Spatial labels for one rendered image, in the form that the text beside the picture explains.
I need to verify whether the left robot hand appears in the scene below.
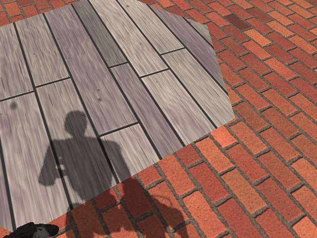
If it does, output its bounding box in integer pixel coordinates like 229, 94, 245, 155
3, 222, 59, 238

